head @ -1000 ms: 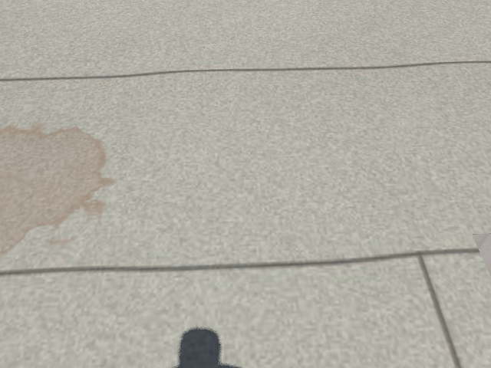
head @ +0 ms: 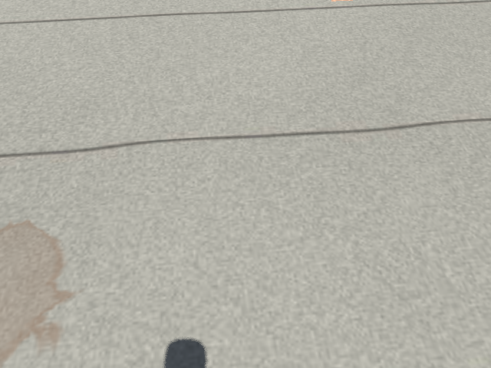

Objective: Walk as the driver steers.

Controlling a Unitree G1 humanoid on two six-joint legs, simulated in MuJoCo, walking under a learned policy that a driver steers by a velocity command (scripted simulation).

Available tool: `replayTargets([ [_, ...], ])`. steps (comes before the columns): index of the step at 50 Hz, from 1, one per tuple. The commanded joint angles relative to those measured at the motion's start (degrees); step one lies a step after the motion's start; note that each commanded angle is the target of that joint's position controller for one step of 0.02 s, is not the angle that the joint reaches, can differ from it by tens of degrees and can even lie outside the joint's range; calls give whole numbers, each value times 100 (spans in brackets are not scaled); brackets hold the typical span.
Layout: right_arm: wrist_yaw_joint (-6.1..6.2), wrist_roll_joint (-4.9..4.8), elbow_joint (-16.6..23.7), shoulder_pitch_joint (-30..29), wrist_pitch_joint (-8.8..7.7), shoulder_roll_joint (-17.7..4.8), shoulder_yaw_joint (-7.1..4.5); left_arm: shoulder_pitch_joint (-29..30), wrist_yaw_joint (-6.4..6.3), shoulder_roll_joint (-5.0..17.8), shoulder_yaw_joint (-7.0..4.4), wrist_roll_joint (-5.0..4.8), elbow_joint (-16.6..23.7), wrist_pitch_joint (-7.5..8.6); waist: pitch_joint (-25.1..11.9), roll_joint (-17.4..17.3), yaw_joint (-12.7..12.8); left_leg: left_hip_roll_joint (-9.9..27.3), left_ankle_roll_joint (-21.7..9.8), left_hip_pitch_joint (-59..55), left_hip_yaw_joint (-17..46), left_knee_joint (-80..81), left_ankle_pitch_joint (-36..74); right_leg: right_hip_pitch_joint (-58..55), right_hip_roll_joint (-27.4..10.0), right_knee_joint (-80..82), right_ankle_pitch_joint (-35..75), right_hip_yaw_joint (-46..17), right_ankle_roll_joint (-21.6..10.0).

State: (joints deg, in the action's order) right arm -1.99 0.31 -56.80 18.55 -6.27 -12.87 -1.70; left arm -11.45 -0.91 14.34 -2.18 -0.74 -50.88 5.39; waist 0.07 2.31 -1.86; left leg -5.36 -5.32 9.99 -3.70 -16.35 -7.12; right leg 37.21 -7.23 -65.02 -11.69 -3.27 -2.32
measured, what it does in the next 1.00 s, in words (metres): walks ahead: right foot, then left foot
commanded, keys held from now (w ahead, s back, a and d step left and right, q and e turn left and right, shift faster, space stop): w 1.00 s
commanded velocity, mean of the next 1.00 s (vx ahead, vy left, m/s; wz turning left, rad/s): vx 0.50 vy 0.00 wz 0.00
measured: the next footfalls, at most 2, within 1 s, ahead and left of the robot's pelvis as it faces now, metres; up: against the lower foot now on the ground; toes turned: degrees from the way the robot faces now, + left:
right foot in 0.30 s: +0.34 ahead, -0.17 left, +0.00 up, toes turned -2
left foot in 0.86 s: +0.65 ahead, +0.07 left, +0.00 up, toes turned +3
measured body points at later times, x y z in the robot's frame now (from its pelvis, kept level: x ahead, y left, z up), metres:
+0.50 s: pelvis +0.27 -0.08 +0.00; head +0.29 -0.10 +0.45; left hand +0.33 +0.18 -0.12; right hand +0.36 -0.35 -0.14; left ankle +0.27 +0.08 -0.66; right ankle +0.29 -0.16 -0.74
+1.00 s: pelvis +0.55 -0.01 -0.01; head +0.57 +0.00 +0.44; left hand +0.57 +0.25 -0.15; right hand +0.67 -0.27 -0.13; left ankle +0.61 +0.07 -0.74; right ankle +0.44 -0.16 -0.65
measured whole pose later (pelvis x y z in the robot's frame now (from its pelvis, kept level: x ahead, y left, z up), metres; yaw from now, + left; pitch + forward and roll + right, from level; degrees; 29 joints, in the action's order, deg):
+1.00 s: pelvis +0.55 -0.01 -0.01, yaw +1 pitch +2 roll +0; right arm -2.1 -0.2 -51.5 9.3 -5.9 -14.0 -3.1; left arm -17.5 -0.2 14.5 -2.8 -1.4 -55.5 5.6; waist 1.5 1.4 0.3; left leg -1.9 -3.8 20.5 -3.7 -27.2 -8.5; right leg 22.3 -2.3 -67.7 -21.4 -1.9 -3.0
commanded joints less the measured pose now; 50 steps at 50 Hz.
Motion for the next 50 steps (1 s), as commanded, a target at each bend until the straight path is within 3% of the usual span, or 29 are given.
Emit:
replayTargets([
  [1, 115, -9, 317, -220, -94, -759, -122, -190, -38, 244, -69, 68, 243, -31, 306, -445, 265, 1624, -984, 533, 1243, 1166, 371, 183, -244, 817, 869, -16, 158],
  [6, 201, -115, 184, 340, -7, -947, -156, 895, 55, 164, -27, 1, 522, 35, 327, -474, -133, 1554, -704, -77, 928, 1040, 416, -29, 67, 2656, 1756, 245, 221],
  [9, 203, -146, 58, 616, 64, -961, -168, 1353, 160, 197, -8, -49, 697, 63, 448, -524, -285, 1762, -675, -625, 983, 797, 316, 16, 158, 3158, 1488, 264, 172],
  [11, 218, -148, 16, 657, 121, -996, -194, 1454, 237, 276, -20, -59, 798, 109, 464, -564, -246, 1940, -611, -975, 1066, 551, 381, -42, 210, 3410, 1070, 259, 30],
  [13, 228, -152, 32, 522, 182, -1083, -227, 1095, 276, 436, -87, -54, 757, 159, 283, -672, 23, 1999, -499, -1108, 1076, 101, 1079, -670, 377, 3641, 672, 391, -140],
  [14, 229, -137, 69, 392, 212, -1060, -212, 502, 266, 604, -190, -41, 591, 173, -48, -663, 362, 1795, -379, -1036, 888, -596, 2036, -1493, 570, 3773, 599, 549, -268],
  [15, 226, -70, 143, 335, 222, -869, -137, -590, 226, 949, -352, -30, 274, 187, -752, -486, 798, 1437, -201, -482, 585, -1929, 2331, -2990, 416, 3685, 724, 348, -502],
  [16, 196, -5, 309, 737, 139, -357, 35, -1548, 195, 1607, -510, 90, 116, 168, -1735, 645, 868, 715, 193, 1559, 120, -4252, 603, -5316, -1058, 3758, 516, -1750, -1246],
  [17, 162, -102, 237, 964, -14, -143, 113, -1764, 228, 1437, -463, 66, 25, 134, -2236, 1504, 800, 160, 299, 2952, 659, -5538, -2395, -6120, -1682, 4686, -196, -3852, -1751],
  [18, 139, -236, 312, 533, -119, -813, -51, -1371, 237, 990, -319, 36, 96, 149, -1543, 938, 781, 551, 166, 3499, 1081, -6083, -2211, -5553, -1492, 4793, -399, -3376, -1458],
  [19, 141, -289, 458, 65, -157, -947, -88, -830, 230, 749, -239, 32, 233, 139, -964, 575, 634, 866, 87, 3531, 927, -6000, -1672, -4746, -1283, 4855, -24, -2469, -1234],
  [20, 174, -225, 491, -159, -133, -875, -101, -382, 257, 588, -178, 52, 303, 133, -564, 136, 448, 1101, 118, 3280, 800, -5644, -1202, -3928, -1020, 5070, 477, -1829, -1126],
  [21, 205, -147, 493, -186, -60, -821, -145, -168, 279, 434, -133, 78, 326, 147, -351, 133, 273, 1281, 141, 2977, 808, -5260, -902, -3405, -785, 5271, 747, -1383, -1021],
  [22, 208, -131, 468, -79, 26, -684, -143, -128, 302, 364, -112, 104, 279, 149, -262, 215, 146, 1345, 174, 2676, 790, -5073, -726, -3071, -641, 5445, 877, -1117, -983],
  [23, 214, -125, 433, 18, 94, -551, -134, -215, 309, 378, -121, 103, 209, 164, -218, 217, 90, 1343, 212, 2546, 734, -4962, -629, -2899, -563, 5554, 1124, -926, -1022],
  [25, 231, -104, 500, -107, 167, -508, -150, -427, 271, 541, -165, 103, 70, 185, -68, 131, 37, 1367, 296, 2749, 693, -4644, -328, -2829, -530, 5688, 1617, -634, -1092],
  [28, 233, -56, 734, -781, 174, -499, -174, -722, 169, 638, -189, 96, -70, 135, 105, 55, 169, 1378, 411, 3252, 672, -3727, 415, -3049, -517, 5785, 1881, -397, -1065],
  [32, 170, -83, 954, -1594, 129, -381, -134, -1023, 89, 713, -189, 44, -203, 85, 275, 102, 404, 1197, 415, 3037, 487, -2397, 1305, -3150, -368, 5899, 1554, -63, -897],
  [38, -2, -152, 1285, -2416, 48, -420, -97, -1464, 34, 783, -240, -17, -504, -39, 564, 123, 584, 1045, 237, 3170, 439, -1520, 916, -4114, -743, 5560, 1556, -87, -842],
  [41, -62, -154, 1255, -2054, -8, -622, -176, -1270, 6, 906, -294, -26, -500, -111, 281, 271, 278, 795, 21, 2302, 235, -1310, 324, -4309, -806, 4973, 2800, -36, -697],
  [42, -45, -143, 1098, -1499, -15, -775, -270, -1136, 5, 922, -295, -18, -472, -141, -62, 317, -42, 580, -91, 1455, 47, -1234, 287, -4210, -652, 4338, 3753, 111, -599],
  [43, -5, -137, 773, -478, -9, -1056, -422, -1067, 8, 792, -242, 18, -423, -165, -667, 209, -479, 545, -266, 37, 62, -1274, 417, -3717, -327, 3165, 3973, 335, -433],
  [44, 61, -65, 568, 592, 14, -1537, -543, -1161, 7, 602, -145, 132, -272, -151, -1560, -620, -739, 1751, -658, -1796, 1515, -1335, 459, -2363, 105, 1188, 2043, 609, -219],
  [45, 11, -35, 474, 766, 29, -1731, -555, -1899, 91, -209, 67, 64, -319, -8, -2235, -2102, -281, 2838, -1528, -3405, 4270, -474, -696, -219, 1143, -553, -1977, 187, 67],
  [46, 5, -92, 523, 572, 14, -1188, -410, -1472, 112, 452, -75, -80, -354, 126, -1868, -1396, -460, 2649, -1261, -3099, 4346, -130, -1187, 388, 828, -1184, -2086, -480, -61],
  [47, 24, -111, 624, 54, -1, -966, -343, -915, 121, 732, -154, -189, -163, 202, -1077, -1104, -356, 2494, -994, -2294, 3452, -39, -878, 679, 539, -1181, -1542, -315, -154],
  [48, 18, -85, 732, -449, -7, -849, -292, -632, 72, 719, -163, -161, -104, 208, -671, -546, -144, 2298, -862, -1395, 2784, 114, -244, 405, 217, -907, -957, -153, -143],
  [49, -2, -34, 759, -704, -17, -693, -253, -505, 30, 669, -209, -67, -85, 167, -374, -438, 18, 2088, -804, -705, 2305, 290, 193, 147, 44, -586, -639, -105, -115],
  [50, -16, 26, 724, -766, -34, -572, -212, -643, 24, 558, -222, -40, -101, 88, -336, -591, 200, 1932, -752, -318, 1992, 463, 367, -219, -101, -384, -427, -147, -114],
])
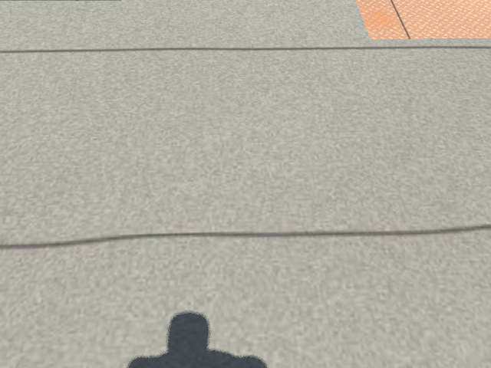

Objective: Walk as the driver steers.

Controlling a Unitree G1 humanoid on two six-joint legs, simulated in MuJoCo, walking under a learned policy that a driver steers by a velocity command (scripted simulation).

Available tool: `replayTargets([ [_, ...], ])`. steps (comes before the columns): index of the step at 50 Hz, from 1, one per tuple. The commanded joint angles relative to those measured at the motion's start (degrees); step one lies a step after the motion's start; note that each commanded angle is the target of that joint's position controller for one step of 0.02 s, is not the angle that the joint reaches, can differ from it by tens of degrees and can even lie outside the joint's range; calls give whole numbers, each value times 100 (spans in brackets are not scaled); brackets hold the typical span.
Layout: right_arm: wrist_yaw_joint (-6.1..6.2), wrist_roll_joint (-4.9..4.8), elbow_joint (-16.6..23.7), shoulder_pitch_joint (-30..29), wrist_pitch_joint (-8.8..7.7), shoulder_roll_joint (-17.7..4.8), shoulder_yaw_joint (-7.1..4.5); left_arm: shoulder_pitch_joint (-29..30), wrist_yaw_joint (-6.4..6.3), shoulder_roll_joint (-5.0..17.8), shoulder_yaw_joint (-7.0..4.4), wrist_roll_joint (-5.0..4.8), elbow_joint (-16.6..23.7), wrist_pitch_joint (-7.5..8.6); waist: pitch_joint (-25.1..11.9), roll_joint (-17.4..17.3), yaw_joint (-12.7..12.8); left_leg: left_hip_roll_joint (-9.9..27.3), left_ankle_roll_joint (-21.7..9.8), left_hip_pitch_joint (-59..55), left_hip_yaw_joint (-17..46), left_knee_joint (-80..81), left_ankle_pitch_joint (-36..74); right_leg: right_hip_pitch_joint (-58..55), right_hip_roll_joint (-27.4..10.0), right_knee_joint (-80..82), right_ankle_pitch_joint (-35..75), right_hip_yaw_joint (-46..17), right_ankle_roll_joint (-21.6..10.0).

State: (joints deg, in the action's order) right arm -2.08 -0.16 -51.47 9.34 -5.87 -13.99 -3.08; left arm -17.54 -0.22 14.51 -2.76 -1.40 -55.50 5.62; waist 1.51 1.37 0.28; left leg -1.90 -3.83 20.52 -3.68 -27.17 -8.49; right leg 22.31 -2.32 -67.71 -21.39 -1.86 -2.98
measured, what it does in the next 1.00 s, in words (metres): walks ahead: right foot, then left foot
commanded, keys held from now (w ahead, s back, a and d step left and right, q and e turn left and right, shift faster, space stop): w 0.84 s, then e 0.16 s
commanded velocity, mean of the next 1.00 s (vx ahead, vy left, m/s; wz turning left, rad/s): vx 0.48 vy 0.00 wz -0.03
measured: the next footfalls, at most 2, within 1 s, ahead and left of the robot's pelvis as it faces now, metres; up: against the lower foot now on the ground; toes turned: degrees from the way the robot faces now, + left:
right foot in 0.44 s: +0.42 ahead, -0.15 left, +0.00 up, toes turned -3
left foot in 0.98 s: +0.72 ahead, +0.09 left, +0.00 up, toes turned -1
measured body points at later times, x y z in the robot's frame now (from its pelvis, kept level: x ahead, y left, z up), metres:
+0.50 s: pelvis +0.27 -0.05 -0.01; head +0.31 -0.06 +0.44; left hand +0.47 +0.19 -0.11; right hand +0.24 -0.32 -0.16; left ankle +0.09 +0.08 -0.68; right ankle +0.38 -0.15 -0.74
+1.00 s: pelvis +0.54 -0.03 -0.01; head +0.57 -0.02 +0.44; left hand +0.50 +0.24 -0.16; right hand +0.75 -0.26 -0.11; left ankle +0.68 +0.08 -0.74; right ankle +0.38 -0.15 -0.73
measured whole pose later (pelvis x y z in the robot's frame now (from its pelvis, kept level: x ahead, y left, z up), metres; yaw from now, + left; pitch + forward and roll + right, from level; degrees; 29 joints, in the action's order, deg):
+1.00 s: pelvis +0.54 -0.03 -0.01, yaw -2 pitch +2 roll -2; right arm -1.3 0.8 -49.2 -0.6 -6.3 -13.2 -3.0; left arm -22.5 -0.9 13.8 -3.4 -0.4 -58.0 2.9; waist 1.6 -1.2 4.2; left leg 2.3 -2.3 28.2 -0.2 -27.1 2.2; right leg 1.1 1.1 -26.6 -25.3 0.5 -0.1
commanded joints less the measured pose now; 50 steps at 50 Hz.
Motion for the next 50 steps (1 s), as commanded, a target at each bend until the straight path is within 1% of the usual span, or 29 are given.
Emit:
replayTargets([
  [1, -16, 73, 136, 198, -81, -420, -68, -147, -51, 404, -158, 27, 333, -9, -441, -564, 57, 1493, -923, -1177, 1798, 1696, 581, 1103, -623, 47, 628, -262, -27],
  [2, -2, 56, 70, 295, -93, -471, -79, -187, -59, 318, -156, 30, 322, -66, -364, -561, 96, 1453, -966, -1037, 1614, 1807, 727, 1089, -648, 194, 683, -211, 8],
  [5, 106, 46, -69, 587, -91, -721, -136, 366, -86, 362, -191, 94, 528, -134, -82, -415, 34, 1459, -1019, -1069, 1334, 2022, 1075, 1658, -712, 910, 1331, -166, 173],
  [7, 173, 32, -142, 785, -46, -737, -131, 764, -71, 334, -194, 117, 656, -122, -11, -394, -64, 1412, -944, -1260, 1172, 2058, 1192, 1933, -691, 1524, 1896, -135, 244],
  [11, 229, -21, -265, 1110, 0, -779, -118, 1511, 8, 203, -134, 87, 855, -71, 142, -447, -297, 1240, -752, -1437, 798, 2103, 1089, 1750, -478, 2792, 2762, 74, 240],
  [16, 249, -60, -519, 1564, 110, -839, -151, 2276, 166, 205, -67, 23, 1144, -8, 387, -457, -526, 1544, -751, -2279, 799, 1802, 1133, 1906, -307, 3565, 2450, 166, 146],
  [19, 286, -85, -563, 1482, 183, -934, -207, 2182, 259, 351, -96, 7, 1213, 49, 282, -582, -324, 1739, -629, -2636, 827, 1372, 1870, 1500, -172, 3831, 1867, 227, -70],
  [20, 291, -88, -534, 1354, 202, -992, -225, 1866, 261, 476, -152, 14, 1143, 63, 77, -668, -123, 1702, -561, -2628, 766, 1039, 2700, 937, -10, 3884, 1710, 355, -165],
  [21, 291, -93, -500, 1196, 228, -984, -219, 1196, 243, 648, -256, 34, 945, 68, -319, -673, 258, 1505, -447, -2487, 581, 292, 3591, -36, 199, 4001, 1763, 531, -300],
  [22, 287, -55, -432, 1142, 237, -829, -155, 149, 198, 962, -403, 60, 627, 63, -989, -521, 676, 1179, -266, -1805, 356, -954, 3464, -1606, 51, 3876, 1938, 342, -518],
  [23, 250, 23, -308, 1626, 170, -340, 1, -763, 150, 1526, -538, 185, 465, 47, -1967, 552, 663, 490, 92, 279, 68, -3216, 1321, -3970, -1441, 3870, 1664, -1776, -1252],
  [24, 202, -37, -395, 1821, 24, -74, 101, -896, 169, 1359, -469, 114, 392, 17, -2531, 1444, 584, -189, 224, 1604, 641, -4564, -2308, -4752, -2153, 4860, 948, -3959, -1769],
  [25, 170, -186, -305, 1357, -93, -680, -57, -525, 172, 972, -336, 72, 451, 25, -1865, 983, 610, 204, 89, 2185, 1083, -5095, -2226, -4218, -1934, 5015, 533, -3500, -1462],
  [26, 169, -267, -148, 860, -147, -809, -83, -17, 155, 754, -268, 85, 579, 23, -1176, 658, 491, 510, 2, 2305, 904, -5017, -1738, -3355, -1730, 5117, 748, -2632, -1235],
  [27, 205, -214, -115, 624, -136, -750, -98, 405, 176, 606, -211, 128, 634, 33, -694, 204, 295, 768, 10, 2078, 771, -4629, -1249, -2430, -1496, 5339, 1208, -1997, -1116],
  [28, 245, -133, -133, 624, -66, -712, -150, 633, 194, 435, -160, 173, 655, 62, -478, 198, 93, 958, 14, 1737, 794, -4242, -957, -1837, -1274, 5525, 1502, -1565, -1005],
  [30, 264, -100, -207, 874, 94, -441, -141, 641, 220, 390, -145, 190, 576, 88, -364, 305, -116, 1058, 58, 1270, 773, -3891, -715, -1272, -1096, 5840, 1690, -1165, -1011],
  [32, 288, -78, -153, 738, 173, -389, -155, 460, 173, 562, -181, 179, 467, 112, -187, 246, -165, 1099, 153, 1454, 719, -3511, -400, -1121, -1062, 6040, 1960, -886, -1087],
  [34, 297, -27, 0, 283, 188, -440, -180, 253, 98, 682, -209, 179, 381, 100, -34, 150, -76, 1125, 263, 1885, 716, -2898, 157, -1263, -1069, 6146, 2131, -744, -1091],
  [36, 270, -8, 106, -76, 168, -397, -180, 88, 41, 690, -202, 158, 313, 62, 23, 163, 5, 1086, 317, 2033, 679, -2255, 768, -1406, -981, 6175, 2222, -529, -989],
  [39, 214, -33, 255, -651, 131, -292, -134, -166, -1, 729, -200, 113, 207, 36, 136, 196, 182, 913, 327, 1858, 512, -1316, 1421, -1504, -847, 6203, 2180, -231, -849],
  [42, 145, -73, 408, -1158, 110, -266, -84, -486, -14, 766, -213, 74, 40, -3, 280, 182, 357, 789, 314, 1861, 420, -762, 1462, -1902, -951, 6119, 2103, -172, -833],
  [43, 117, -58, 478, -1337, 87, -267, -72, -561, -21, 728, -205, 76, -16, -42, 383, 145, 400, 730, 298, 1827, 421, -564, 1371, -1991, -964, 5941, 2438, -179, -814],
  [45, 53, -23, 578, -1448, 15, -287, -66, -626, -56, 747, -216, 76, -92, -140, 352, 226, 353, 559, 234, 1557, 411, -256, 1139, -2186, -1008, 5443, 3347, -236, -723],
  [46, 34, -12, 562, -1291, -22, -385, -96, -585, -75, 791, -232, 72, -101, -179, 213, 330, 241, 482, 179, 1272, 445, -134, 1043, -2280, -1032, 5174, 3718, -320, -637],
  [47, 37, 9, 493, -1015, -56, -528, -145, -478, -91, 846, -253, 60, -77, -207, 23, 427, 84, 377, 113, 860, 435, -22, 992, -2330, -1012, 4861, 4090, -407, -540],
  [48, 64, 53, 317, -457, -90, -692, -222, -268, -105, 862, -255, 36, -4, -228, -281, 434, -226, 229, 13, 92, 322, 239, 1298, -2267, -816, 4318, 4557, -375, -393],
  [49, 113, 121, 138, 205, -124, -1044, -335, -212, -104, 767, -219, 60, 107, -219, -808, 220, -470, 496, -145, -1135, 436, 196, 2680, -1801, -421, 3392, 4182, -203, -146],
  [50, 191, 265, 77, 944, -110, -1493, -409, -275, -98, 440, -107, 202, 347, -187, -1786, -690, -566, 1808, -581, -3175, 1545, -435, 5068, -291, 163, 1504, 1626, 71, 172],
])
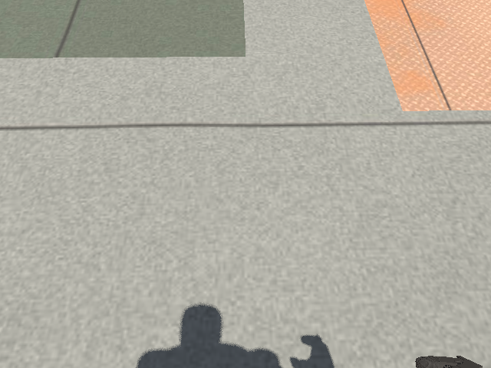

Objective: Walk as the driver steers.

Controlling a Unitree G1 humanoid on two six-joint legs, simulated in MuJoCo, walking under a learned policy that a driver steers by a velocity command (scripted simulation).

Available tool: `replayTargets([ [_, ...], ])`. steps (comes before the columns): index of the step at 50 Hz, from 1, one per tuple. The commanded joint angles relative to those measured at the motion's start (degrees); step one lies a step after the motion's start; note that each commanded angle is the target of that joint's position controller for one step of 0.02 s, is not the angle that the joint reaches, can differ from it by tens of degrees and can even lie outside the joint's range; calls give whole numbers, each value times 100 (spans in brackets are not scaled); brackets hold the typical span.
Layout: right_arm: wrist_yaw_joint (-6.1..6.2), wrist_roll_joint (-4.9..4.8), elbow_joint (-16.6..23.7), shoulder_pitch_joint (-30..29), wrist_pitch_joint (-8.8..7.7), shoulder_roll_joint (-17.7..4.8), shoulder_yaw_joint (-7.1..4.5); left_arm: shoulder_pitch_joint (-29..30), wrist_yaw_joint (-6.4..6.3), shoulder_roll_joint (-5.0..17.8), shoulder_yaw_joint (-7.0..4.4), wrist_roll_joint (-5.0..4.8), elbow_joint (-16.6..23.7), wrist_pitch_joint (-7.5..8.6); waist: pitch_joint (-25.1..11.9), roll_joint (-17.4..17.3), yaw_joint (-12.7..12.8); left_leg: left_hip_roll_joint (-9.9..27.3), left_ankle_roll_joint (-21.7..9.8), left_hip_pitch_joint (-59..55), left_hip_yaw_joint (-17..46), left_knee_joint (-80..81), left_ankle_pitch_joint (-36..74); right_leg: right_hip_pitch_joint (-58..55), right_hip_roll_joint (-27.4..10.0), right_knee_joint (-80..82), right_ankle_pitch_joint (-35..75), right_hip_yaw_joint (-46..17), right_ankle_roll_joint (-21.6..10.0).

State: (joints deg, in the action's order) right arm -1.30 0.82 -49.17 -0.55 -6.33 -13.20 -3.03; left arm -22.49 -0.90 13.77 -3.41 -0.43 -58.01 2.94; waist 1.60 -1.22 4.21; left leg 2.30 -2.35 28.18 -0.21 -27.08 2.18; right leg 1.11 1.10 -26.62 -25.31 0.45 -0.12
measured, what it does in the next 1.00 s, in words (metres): walks ahead, turning right: right foot, then left foot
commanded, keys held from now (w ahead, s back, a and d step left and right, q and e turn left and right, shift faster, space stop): e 1.00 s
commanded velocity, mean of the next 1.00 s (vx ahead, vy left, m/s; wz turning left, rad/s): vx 0.06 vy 0.00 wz -0.53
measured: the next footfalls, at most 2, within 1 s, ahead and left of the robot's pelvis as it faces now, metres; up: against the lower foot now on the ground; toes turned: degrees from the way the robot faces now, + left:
right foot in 0.46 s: +0.11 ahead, -0.13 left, +0.00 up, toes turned -19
left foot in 0.94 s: +0.21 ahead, +0.07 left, +0.00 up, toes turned -36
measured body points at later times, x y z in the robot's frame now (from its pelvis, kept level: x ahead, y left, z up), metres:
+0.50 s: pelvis +0.08 -0.02 +0.01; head +0.10 -0.05 +0.45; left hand +0.28 +0.23 -0.09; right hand +0.14 -0.33 -0.13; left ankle +0.13 +0.12 -0.71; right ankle +0.07 -0.12 -0.73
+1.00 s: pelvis +0.11 -0.01 +0.01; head +0.14 -0.02 +0.46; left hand +0.40 +0.14 -0.09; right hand +0.07 -0.33 -0.09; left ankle +0.18 +0.09 -0.73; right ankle +0.06 -0.11 -0.70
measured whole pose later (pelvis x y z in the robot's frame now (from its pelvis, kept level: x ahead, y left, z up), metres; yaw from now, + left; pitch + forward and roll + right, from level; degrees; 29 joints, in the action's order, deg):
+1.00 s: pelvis +0.11 -0.01 +0.01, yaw -34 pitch +3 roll +1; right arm 0.6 1.1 -49.4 5.7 -1.3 -16.5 -4.7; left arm -7.9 -2.1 18.4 -5.1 -0.8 -39.1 -2.3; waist 1.4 2.6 0.1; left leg -1.6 -0.9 16.9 2.0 -28.5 -14.0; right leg 23.9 6.6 -42.9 -25.2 -10.9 -1.0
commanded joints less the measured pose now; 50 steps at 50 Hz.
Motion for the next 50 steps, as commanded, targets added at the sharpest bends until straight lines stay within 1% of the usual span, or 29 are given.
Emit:
replayTargets([
  [1, 100, 101, -64, 1919, 42, -1605, -366, -688, -16, 40, 95, -1, 490, 124, -2879, -1700, -675, 2681, -1624, -5252, 2710, -405, 4698, 3161, 400, -4306, -1793, -386, 118],
  [2, 108, 13, 89, 1768, 146, -1221, -286, -552, -20, 708, -86, -127, 414, 97, -2924, -987, -812, 2351, -1500, -4654, 2556, -83, 3427, 3250, 72, -4837, -1613, -887, 140],
  [3, 148, -31, 176, 1313, 201, -981, -212, -33, -46, 849, -158, -212, 579, 31, -2070, -733, -716, 2096, -1250, -3888, 1871, 158, 2411, 3686, -182, -4845, -1204, -615, 153],
  [4, 181, -43, 190, 951, 231, -830, -158, 191, -99, 747, -168, -181, 613, -77, -1431, -427, -572, 1832, -1097, -2988, 1448, 468, 1636, 3667, -414, -4648, -810, -450, 214],
  [5, 191, -19, 195, 663, 255, -690, -117, 217, -153, 690, -214, -120, 615, -222, -1016, -419, -411, 1657, -1018, -2122, 1079, 771, 944, 3382, -573, -4448, -519, -403, 250],
  [7, 188, 126, 189, 352, 265, -721, -134, 48, -191, 458, -231, -81, 697, -439, -678, -651, -185, 1497, -1052, -1016, 574, 1285, 119, 2726, -586, -4302, -48, -219, 261],
  [10, 277, 114, 124, 300, 256, -855, -180, 266, -204, 453, -279, -45, 954, -518, -581, -619, -164, 1587, -1176, -988, 200, 1533, -86, 2832, -668, -3674, 425, -177, 232],
  [14, 411, 30, 97, 225, 371, -1044, -240, 783, -90, 508, -287, -27, 1255, -530, -673, -532, -268, 1668, -1110, -1283, -196, 1579, -363, 2609, -723, -2661, 956, -42, 185],
  [18, 404, -69, 43, 321, 530, -1218, -299, 1131, 37, 611, -320, -35, 1494, -582, -607, -540, -370, 1808, -965, -1683, -358, 1369, -512, 2343, -586, -1880, 746, 219, 69],
  [19, 392, -104, 32, 338, 566, -1257, -315, 1162, 72, 626, -330, -37, 1547, -596, -591, -563, -363, 1848, -898, -1810, -362, 1249, -517, 2265, -558, -1633, 680, 262, 8],
  [21, 383, -200, 19, 267, 639, -1279, -333, 967, 132, 611, -352, -21, 1540, -599, -604, -530, -188, 1766, -621, -1875, -516, 790, -593, 1766, -391, -705, 1089, 474, -187],
  [22, 368, -229, -74, 480, 673, -1159, -319, 811, 118, 705, -400, 16, 1493, -591, -627, -365, -158, 1572, -341, -1751, -660, 365, -855, 1354, -257, -204, 1505, 436, -354],
  [23, 329, -156, -151, 747, 703, -916, -274, 611, 54, 1105, -522, 38, 1480, -570, -555, 490, -206, 1081, 121, -1190, -1108, -751, -1466, 799, -675, 482, 2784, -397, -650],
  [24, 269, 110, 104, 604, 684, -614, -190, 544, -59, 1770, -628, 49, 1616, -570, -440, 2206, -446, 182, 694, 685, -1409, -2622, -3902, -25, -2019, 500, 4886, -2392, -1446],
  [25, 296, 70, 294, 61, 639, -764, -238, 441, -2, 1731, -582, 219, 1701, -423, -811, 1656, -93, -144, 693, 1087, -258, -3690, -4210, 251, -2321, 677, 4545, -2897, -2112],
  [26, 311, -76, 329, -94, 642, -901, -286, 618, 36, 1606, -549, 228, 1724, -285, -786, 1106, -165, -77, 582, 1260, 71, -4033, -3743, 237, -2016, 732, 4232, -2423, -1929],
  [27, 350, -130, 259, 44, 645, -921, -308, 959, 16, 1512, -534, 125, 1777, -207, -716, 875, -354, -3, 492, 1361, 204, -3979, -3180, 269, -1746, 698, 3928, -2043, -1584],
  [28, 403, -74, 151, 126, 650, -997, -344, 1218, -12, 1297, -469, 28, 1857, -198, -749, 699, -421, 77, 469, 1331, 300, -3888, -2849, 313, -1614, 671, 3717, -1879, -1348],
  [29, 427, -34, 140, 177, 652, -1040, -370, 1382, -48, 1191, -420, -16, 1899, -219, -751, 725, -510, 56, 476, 1137, 317, -3876, -2602, 514, -1522, 678, 3761, -1748, -1283],
  [31, 414, -58, 146, 253, 630, -964, -374, 1314, -98, 1112, -374, 21, 1933, -237, -886, 750, -538, -72, 489, 915, 334, -3805, -2257, 542, -1399, 697, 3797, -1691, -1298],
  [36, 386, -89, 237, 58, 600, -789, -304, 1182, -174, 1254, -410, -18, 1963, -286, -764, 857, -383, -209, 628, 700, 452, -2382, -2003, 457, -1257, 690, 2979, -1933, -1283],
  [39, 332, -106, 257, 47, 574, -826, -291, 1264, -159, 1328, -429, 4, 2026, -333, -667, 955, -334, -304, 668, 222, 462, -1816, -2060, 807, -1185, 686, 2593, -2167, -1321],
  [42, 277, -134, 276, 160, 509, -899, -299, 1377, -120, 1330, -420, 7, 2097, -376, -687, 1021, -332, -400, 627, -178, 488, -1355, -2236, 888, -1126, 540, 2829, -2491, -1312],
  [44, 225, -152, 280, 316, 450, -936, -303, 1469, -117, 1319, -404, -15, 2157, -412, -751, 1076, -388, -447, 562, -468, 490, -866, -2219, 802, -1064, 377, 3169, -2721, -1245],
  [46, 167, -148, 193, 737, 394, -969, -326, 1672, -148, 1284, -372, -81, 2244, -472, -798, 1028, -670, -429, 430, -1233, 373, 370, -1358, 954, -799, 87, 3134, -2709, -964],
  [47, 165, -99, 137, 965, 394, -1187, -390, 1608, -172, 1145, -330, -78, 2286, -495, -881, 775, -683, 34, 261, -1928, 623, 728, -747, 1394, -537, -247, 2425, -2519, -686],
  [48, 209, -3, 176, 1005, 448, -1567, -460, 1283, -163, 763, -239, -20, 2284, -501, -1019, -565, -420, 1297, -208, -2660, 1730, 831, 247, 2259, 188, -1546, 434, -1625, -344],
  [49, 204, 178, 201, 924, 479, -1735, -467, 1225, -143, 996, -324, -58, 2479, -439, -768, -1648, -309, 2175, -1269, -2493, 3016, 955, 1166, 3364, 749, -2592, -1338, -981, -77],
  [50, 225, 150, 383, 652, 464, -1447, -397, 1156, -112, 1461, -450, -8, 2364, -395, -689, -1106, -307, 2278, -1504, -2337, 2804, 960, 1076, 3474, 301, -3655, -1100, -1071, 86],
])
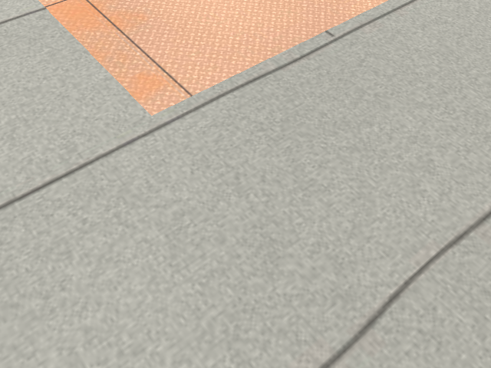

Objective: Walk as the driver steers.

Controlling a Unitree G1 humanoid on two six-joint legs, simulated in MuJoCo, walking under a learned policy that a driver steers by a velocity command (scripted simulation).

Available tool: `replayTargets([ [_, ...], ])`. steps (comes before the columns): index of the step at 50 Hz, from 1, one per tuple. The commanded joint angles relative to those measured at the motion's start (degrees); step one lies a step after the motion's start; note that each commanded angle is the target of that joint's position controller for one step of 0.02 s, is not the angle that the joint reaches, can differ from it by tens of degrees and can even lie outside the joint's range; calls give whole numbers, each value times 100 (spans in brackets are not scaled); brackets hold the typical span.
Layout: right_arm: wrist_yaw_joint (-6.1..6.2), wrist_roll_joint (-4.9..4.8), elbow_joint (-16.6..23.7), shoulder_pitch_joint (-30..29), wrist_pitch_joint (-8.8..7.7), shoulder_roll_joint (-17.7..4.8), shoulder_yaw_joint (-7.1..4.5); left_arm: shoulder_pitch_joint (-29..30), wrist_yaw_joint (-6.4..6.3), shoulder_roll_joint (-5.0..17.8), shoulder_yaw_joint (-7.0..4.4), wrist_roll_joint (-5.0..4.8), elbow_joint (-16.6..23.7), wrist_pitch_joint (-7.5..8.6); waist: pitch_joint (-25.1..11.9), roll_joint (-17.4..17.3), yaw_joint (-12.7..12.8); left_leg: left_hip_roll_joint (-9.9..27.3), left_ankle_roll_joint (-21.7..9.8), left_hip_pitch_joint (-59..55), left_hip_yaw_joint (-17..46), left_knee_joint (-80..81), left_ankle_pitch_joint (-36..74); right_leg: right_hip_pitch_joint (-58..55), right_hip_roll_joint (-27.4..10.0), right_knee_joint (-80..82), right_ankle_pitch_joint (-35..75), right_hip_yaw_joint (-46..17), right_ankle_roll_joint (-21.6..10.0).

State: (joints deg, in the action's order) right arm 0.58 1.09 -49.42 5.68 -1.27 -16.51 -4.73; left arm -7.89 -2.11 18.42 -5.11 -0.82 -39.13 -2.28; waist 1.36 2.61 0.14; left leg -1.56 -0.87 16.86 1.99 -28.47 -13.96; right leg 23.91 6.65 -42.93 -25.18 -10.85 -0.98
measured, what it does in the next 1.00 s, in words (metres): walks ahead, turning right: right foot, then left foot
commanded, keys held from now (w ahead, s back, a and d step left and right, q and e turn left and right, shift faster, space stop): e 0.52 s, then w+e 0.48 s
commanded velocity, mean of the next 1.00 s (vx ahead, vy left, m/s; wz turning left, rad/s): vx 0.14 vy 0.00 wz -0.60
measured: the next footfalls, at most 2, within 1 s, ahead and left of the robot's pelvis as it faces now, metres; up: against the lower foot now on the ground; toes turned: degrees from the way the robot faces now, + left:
right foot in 0.36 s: +0.01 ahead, -0.16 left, +0.00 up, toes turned -15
left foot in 0.86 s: +0.16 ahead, +0.02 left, +0.00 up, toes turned -34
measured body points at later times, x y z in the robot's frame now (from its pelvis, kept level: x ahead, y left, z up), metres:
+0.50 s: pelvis -0.01 -0.05 +0.00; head +0.02 -0.10 +0.45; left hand +0.22 +0.18 -0.07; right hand +0.04 -0.38 -0.12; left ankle +0.00 +0.10 -0.65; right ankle -0.02 -0.15 -0.73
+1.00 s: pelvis +0.10 -0.07 +0.01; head +0.11 -0.06 +0.46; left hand +0.37 +0.08 -0.09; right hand +0.01 -0.37 -0.09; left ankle +0.13 +0.04 -0.73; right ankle +0.01 -0.18 -0.66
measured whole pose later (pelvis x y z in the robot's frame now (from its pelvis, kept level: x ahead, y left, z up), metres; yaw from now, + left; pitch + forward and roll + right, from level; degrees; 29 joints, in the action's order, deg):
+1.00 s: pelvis +0.10 -0.07 +0.01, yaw -35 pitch +2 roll +0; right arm 0.0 0.2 -44.0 15.9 -5.1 -16.3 -4.1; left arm -16.2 -0.1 18.3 -3.8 -1.5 -35.9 0.7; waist -1.6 2.9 -1.1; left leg -0.8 -0.9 10.0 -1.1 -24.1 -16.0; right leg 30.6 1.4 -61.8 -21.0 -5.6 -0.9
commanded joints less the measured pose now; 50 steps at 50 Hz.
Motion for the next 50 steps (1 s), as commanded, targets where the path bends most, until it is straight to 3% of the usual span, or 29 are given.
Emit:
replayTargets([
  [1, 72, 69, 504, -238, -32, -821, -156, -366, 28, 1122, -354, -19, 339, 103, -572, -1129, 166, 2239, -1360, -1075, 1890, 1013, 2440, 1154, -348, -2393, -678, 130, 253],
  [2, 97, -2, 565, -395, -9, -722, -124, -463, 10, 967, -345, -23, 217, 33, -468, -965, 220, 1859, -1080, -1043, 1377, 965, 2044, 1184, -415, -2568, -354, 230, 361],
  [3, 126, -82, 578, -410, 8, -662, -98, -438, 12, 834, -308, -6, 227, -21, -345, -1010, 145, 1733, -1027, -1047, 1115, 979, 2006, 1325, -460, -2737, -77, 290, 468],
  [5, 188, -63, 544, -217, 72, -718, -89, -236, 62, 570, -215, -60, 366, -47, -240, -1091, 11, 1535, -1053, -1023, 622, 1096, 2031, 1302, -540, -2468, 233, 624, 583],
  [7, 238, -31, 510, 79, 122, -837, -124, 80, 79, 454, -146, -76, 562, -29, -315, -1182, -215, 1649, -1158, -1431, 496, 1120, 2148, 1384, -687, -1870, 322, 786, 658],
  [11, 191, -69, 585, 73, 178, -1134, -220, 163, 173, 355, -51, -27, 748, -23, -501, -1294, -291, 1843, -1165, -1358, 106, 1081, 2308, 551, -917, -688, 296, 1112, 586],
  [15, 85, -198, 615, 46, 172, -1263, -266, -41, 276, 498, -119, -36, 774, -94, -461, -1347, -185, 1994, -989, -1183, -90, 836, 2126, -174, -830, 378, 556, 1415, 310],
  [17, 59, -306, 582, -7, 166, -1175, -249, -440, 301, 501, -181, -25, 640, -116, -506, -1186, 77, 1873, -611, -893, -375, 255, 1721, -989, -642, 1519, 1362, 1571, -1],
  [18, 22, -256, 446, 351, 150, -922, -187, -725, 243, 712, -279, -17, 554, -109, -621, -633, 123, 1610, -213, -336, -743, -501, 1081, -1834, -690, 2007, 2170, 1224, -225],
  [19, -14, 30, 620, 321, 143, -492, -46, -962, 134, 1404, -445, -5, 625, -80, -704, 1084, 60, 912, 352, 1271, -1242, -2376, -1384, -2868, -2138, 2167, 4290, -810, -780],
  [20, 27, 38, 938, -109, 108, -539, -48, -839, 188, 1591, -399, 179, 806, 62, -895, 1448, 171, 260, 534, 2177, -461, -3654, -2669, -2527, -3047, 2138, 5090, -2020, -1964],
  [21, 67, -75, 980, -372, 112, -819, -128, -832, 249, 1292, -338, 220, 777, 196, -975, 791, 369, 387, 480, 2228, 12, -4166, -2386, -2385, -2792, 2289, 4466, -1671, -1979],
  [22, 89, -158, 975, -368, 119, -884, -160, -602, 241, 1136, -281, 173, 729, 277, -716, 648, 193, 481, 369, 2236, 112, -4143, -1858, -2173, -2417, 2310, 3919, -1176, -1617],
  [23, 140, -120, 857, -242, 133, -889, -185, -324, 203, 991, -246, 86, 739, 282, -620, 352, 56, 556, 340, 2211, 169, -3932, -1397, -2034, -2117, 2305, 3351, -905, -1299],
  [24, 167, -74, 835, -166, 157, -947, -210, -138, 171, 887, -189, 19, 769, 262, -540, 427, -32, 543, 361, 2090, 179, -3799, -1108, -1828, -1995, 2329, 3317, -777, -1187],
  [26, 139, -74, 831, 5, 153, -873, -210, -105, 110, 843, -143, 63, 830, 246, -668, 509, -125, 376, 419, 1760, 146, -3790, -688, -1636, -1828, 2382, 3387, -686, -1204],
  [28, 85, -112, 852, 50, 115, -787, -184, -311, 76, 793, -138, 20, 797, 261, -766, 483, -60, 331, 419, 1784, 123, -3137, -344, -1753, -1670, 2633, 1582, -806, -1199],
  [30, 31, -140, 974, -238, 49, -751, -161, -469, 64, 829, -140, -1, 759, 283, -481, 639, 91, 271, 417, 1909, 159, -2367, -255, -1718, -1680, 2956, -61, -1224, -1235],
  [37, -174, -205, 1119, -467, -336, -689, -120, -664, 105, 1005, -174, -20, 695, 335, -209, 619, 235, 36, 264, 1069, 179, -718, -481, -1289, -1577, 2860, -495, -1716, -1286],
  [39, -199, -249, 1116, -327, -419, -718, -134, -651, 133, 967, -151, -30, 698, 318, -189, 602, 149, -19, 181, 578, 153, -376, -425, -1050, -1504, 2778, -575, -1903, -1248],
  [41, -192, -265, 1013, 85, -497, -684, -155, -493, 131, 843, -100, -47, 732, 282, -194, 500, -160, -20, 66, -345, 58, 332, 121, -606, -1256, 2485, -710, -1888, -1061],
  [42, -166, -245, 916, 442, -519, -753, -197, -442, 122, 665, -47, -34, 758, 281, -283, 372, -345, 153, -21, -1081, 139, 533, 253, -167, -1035, 2102, -785, -1726, -870],
  [43, -113, -171, 799, 1131, -528, -1002, -268, -373, 119, 288, 69, -11, 814, 303, -565, -111, -609, 961, -279, -2113, 911, 715, -263, 651, -666, 929, -1137, -1215, -548],
  [44, -99, -4, 721, 1585, -495, -1468, -331, -441, 118, -2, 151, -86, 1037, 359, -655, -1358, -526, 2101, -893, -2654, 2855, 1432, -2042, 1846, 15, -723, -1182, -96, -262],
  [45, -134, -8, 713, 1443, -502, -1441, -345, -342, 112, 482, 53, -127, 1126, 420, -109, -1447, -432, 2600, -1259, -2204, 3753, 1726, -2955, 2596, -475, -1575, -879, -6, -153],
  [46, -95, -102, 806, 1177, -486, -1084, -246, -352, 130, 720, -25, -111, 1018, 418, 235, -1239, -365, 2383, -1175, -2026, 3287, 1738, -2914, 2808, -695, -1956, -420, 42, -79],
  [47, -60, -135, 872, 1017, -462, -870, -175, -463, 150, 726, -54, -71, 879, 403, 306, -1107, -297, 2076, -977, -1955, 2702, 1732, -2421, 2790, -769, -2149, -27, 137, -6],
  [50, 8, -53, 890, 970, -446, -728, -90, -297, 251, 464, -15, -62, 883, 445, 323, -947, -299, 1672, -762, -1602, 1335, 1910, -598, 2612, -1015, -2315, 984, 323, 107],
])
Keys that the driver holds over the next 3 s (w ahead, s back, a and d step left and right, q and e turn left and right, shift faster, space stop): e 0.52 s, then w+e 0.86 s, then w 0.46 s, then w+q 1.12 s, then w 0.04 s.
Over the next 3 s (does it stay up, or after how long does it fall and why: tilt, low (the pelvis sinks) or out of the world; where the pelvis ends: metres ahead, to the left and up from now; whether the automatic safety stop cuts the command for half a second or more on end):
stays up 0.90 -0.81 0.00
